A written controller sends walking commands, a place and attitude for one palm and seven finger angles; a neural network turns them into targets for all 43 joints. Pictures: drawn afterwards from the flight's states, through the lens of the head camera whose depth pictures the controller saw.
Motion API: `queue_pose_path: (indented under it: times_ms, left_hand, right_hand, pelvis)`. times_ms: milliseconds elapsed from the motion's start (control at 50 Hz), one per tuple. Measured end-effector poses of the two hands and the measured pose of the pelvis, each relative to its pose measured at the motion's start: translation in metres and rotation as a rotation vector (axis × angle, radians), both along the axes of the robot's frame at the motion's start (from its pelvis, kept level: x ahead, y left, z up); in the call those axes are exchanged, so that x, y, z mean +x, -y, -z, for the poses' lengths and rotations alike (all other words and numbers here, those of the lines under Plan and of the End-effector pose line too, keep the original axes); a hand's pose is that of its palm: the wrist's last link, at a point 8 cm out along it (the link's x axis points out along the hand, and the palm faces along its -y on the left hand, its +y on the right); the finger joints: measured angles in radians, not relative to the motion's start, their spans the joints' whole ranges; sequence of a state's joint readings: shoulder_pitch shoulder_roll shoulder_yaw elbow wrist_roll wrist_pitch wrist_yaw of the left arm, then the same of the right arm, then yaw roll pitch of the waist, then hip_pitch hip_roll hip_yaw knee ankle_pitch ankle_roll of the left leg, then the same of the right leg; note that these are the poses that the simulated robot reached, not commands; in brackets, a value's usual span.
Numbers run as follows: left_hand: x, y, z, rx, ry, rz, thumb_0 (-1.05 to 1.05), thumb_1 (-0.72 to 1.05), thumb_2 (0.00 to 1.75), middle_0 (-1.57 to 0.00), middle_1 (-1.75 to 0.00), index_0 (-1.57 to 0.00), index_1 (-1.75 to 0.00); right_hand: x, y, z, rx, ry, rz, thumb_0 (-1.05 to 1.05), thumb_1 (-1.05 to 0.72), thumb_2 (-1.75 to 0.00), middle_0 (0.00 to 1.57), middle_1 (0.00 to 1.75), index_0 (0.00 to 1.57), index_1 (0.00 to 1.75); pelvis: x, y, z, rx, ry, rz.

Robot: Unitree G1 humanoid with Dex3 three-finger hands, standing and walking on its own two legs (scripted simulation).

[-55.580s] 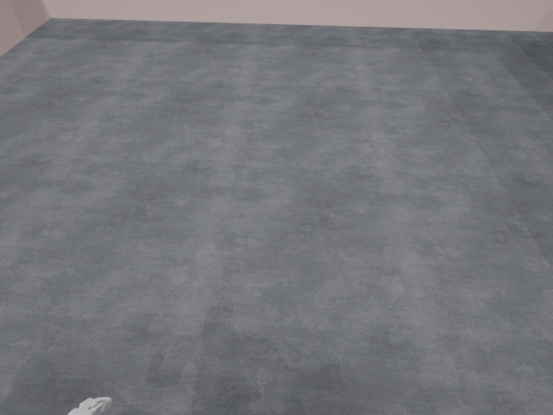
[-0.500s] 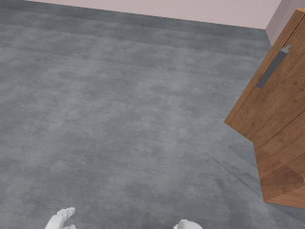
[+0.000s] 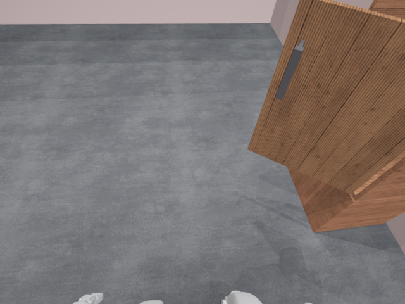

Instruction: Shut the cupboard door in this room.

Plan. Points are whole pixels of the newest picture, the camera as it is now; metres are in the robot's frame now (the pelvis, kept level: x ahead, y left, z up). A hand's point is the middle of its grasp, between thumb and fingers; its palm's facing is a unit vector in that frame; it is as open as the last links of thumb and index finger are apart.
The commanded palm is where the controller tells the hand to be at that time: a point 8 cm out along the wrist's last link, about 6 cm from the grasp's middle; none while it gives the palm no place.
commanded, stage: turn to face it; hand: left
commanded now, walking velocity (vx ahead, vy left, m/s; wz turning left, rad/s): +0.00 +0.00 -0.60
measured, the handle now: (290, 70) +0.68 -0.19 +0.07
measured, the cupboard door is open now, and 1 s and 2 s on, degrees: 55 55 55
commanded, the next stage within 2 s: take the last steps up to it in 0.68 s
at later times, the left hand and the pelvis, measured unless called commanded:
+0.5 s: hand (133, 297) +0.15 +0.16 -0.16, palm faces -0.23 -0.95 -0.23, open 7.4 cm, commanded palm none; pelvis +0.02 -0.02 +0.00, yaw -15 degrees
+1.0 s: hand (150, 285) +0.17 +0.12 -0.15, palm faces -0.38 -0.90 -0.21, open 7.4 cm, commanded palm none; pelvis +0.04 -0.03 +0.01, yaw -24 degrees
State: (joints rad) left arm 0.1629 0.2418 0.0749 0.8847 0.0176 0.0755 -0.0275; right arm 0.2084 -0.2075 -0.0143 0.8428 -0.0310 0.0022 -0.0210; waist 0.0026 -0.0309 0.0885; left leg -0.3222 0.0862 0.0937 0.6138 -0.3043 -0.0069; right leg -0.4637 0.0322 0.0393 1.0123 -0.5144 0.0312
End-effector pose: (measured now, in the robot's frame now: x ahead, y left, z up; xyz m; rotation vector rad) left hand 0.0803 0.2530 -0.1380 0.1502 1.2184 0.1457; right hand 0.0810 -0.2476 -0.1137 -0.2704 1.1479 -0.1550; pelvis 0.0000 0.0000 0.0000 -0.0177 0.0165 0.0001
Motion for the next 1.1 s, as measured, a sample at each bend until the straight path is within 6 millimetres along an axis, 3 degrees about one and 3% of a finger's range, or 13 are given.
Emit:
queue_pose_path:
  times_ms: [120,240,360,460,580,740,840,900,980,1100]
  left_hand:
    - [0.026,0.006,-0.015,0.015,0.010,0.077,0.01,0.91,0.90,-0.20,-0.30,-0.20,-0.30]
    - [0.058,0.029,-0.018,0.075,0.068,0.186,0.01,0.91,0.90,-0.20,-0.30,-0.20,-0.30]
    - [0.061,0.046,-0.026,0.084,0.038,0.230,0.01,0.91,0.90,-0.20,-0.30,-0.20,-0.30]
    - [0.067,0.051,-0.019,0.051,0.013,0.265,0.01,0.90,0.90,-0.20,-0.30,-0.20,-0.30]
    - [0.082,0.044,0.002,0.004,-0.015,0.293,0.01,0.90,0.90,-0.20,-0.30,-0.20,-0.30]
    - [0.108,0.057,-0.010,-0.004,-0.010,0.362,0.01,0.91,0.90,-0.20,-0.30,-0.20,-0.30]
    - [0.120,0.076,-0.012,0.022,0.030,0.418,0.01,0.91,0.90,-0.20,-0.30,-0.20,-0.30]
    - [0.118,0.084,-0.014,0.030,0.029,0.432,0.01,0.91,0.90,-0.20,-0.30,-0.20,-0.30]
    - [0.106,0.084,-0.016,0.025,-0.005,0.422,0.01,0.91,0.90,-0.20,-0.30,-0.20,-0.30]
    - [0.100,0.076,0.002,-0.007,-0.108,0.415,0.01,0.90,0.90,-0.20,-0.30,-0.20,-0.30]
  right_hand:
    - [-0.034,0.007,0.001,0.021,-0.051,0.093,0.01,-0.90,-0.90,0.21,0.29,0.20,0.30]
    - [-0.067,0.036,0.030,0.058,-0.088,0.215,0.01,-0.90,-0.90,0.21,0.30,0.20,0.30]
    - [-0.074,0.049,0.023,0.048,-0.103,0.285,0.01,-0.90,-0.90,0.20,0.29,0.20,0.30]
    - [-0.067,0.042,0.010,0.038,-0.064,0.317,0.01,-0.90,-0.90,0.20,0.29,0.20,0.30]
    - [-0.067,0.019,0.006,0.010,-0.033,0.347,0.01,-0.90,-0.90,0.20,0.29,0.20,0.30]
    - [-0.100,-0.006,0.003,0.052,-0.109,0.414,0.01,-0.90,-0.90,0.21,0.29,0.20,0.30]
    - [-0.127,-0.003,0.022,0.099,-0.144,0.493,0.01,-0.90,-0.90,0.21,0.30,0.20,0.30]
    - [-0.137,0.003,0.028,0.114,-0.175,0.524,0.01,-0.90,-0.90,0.21,0.29,0.20,0.30]
    - [-0.130,0.011,0.018,0.104,-0.167,0.529,0.01,-0.90,-0.90,0.20,0.29,0.20,0.30]
    - [-0.097,0.019,0.005,0.054,-0.099,0.526,0.01,-0.90,-0.90,0.20,0.29,0.20,0.30]
  pelvis:
    - [0.003,0.006,-0.008,-0.015,0.009,0.083]
    - [0.005,0.024,0.008,0.007,0.011,0.158]
    - [0.007,0.025,-0.002,0.018,0.002,0.206]
    - [0.013,0.020,-0.006,0.026,-0.008,0.250]
    - [0.024,0.005,0.001,0.009,-0.012,0.304]
    - [0.029,0.007,-0.011,-0.015,-0.002,0.362]
    - [0.028,0.020,-0.002,0.010,0.007,0.400]
    - [0.030,0.023,-0.001,-0.003,0.010,0.408]
    - [0.038,0.026,-0.008,0.002,0.013,0.420]
    - [0.063,0.026,-0.006,-0.008,0.005,0.432]
